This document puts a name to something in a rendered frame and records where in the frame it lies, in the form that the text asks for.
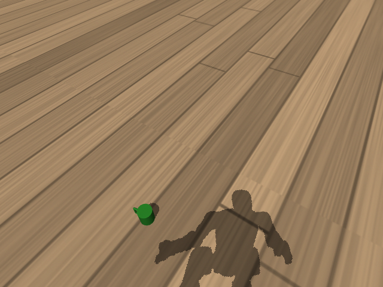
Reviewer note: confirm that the mug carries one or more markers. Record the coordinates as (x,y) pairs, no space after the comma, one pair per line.
(145,214)

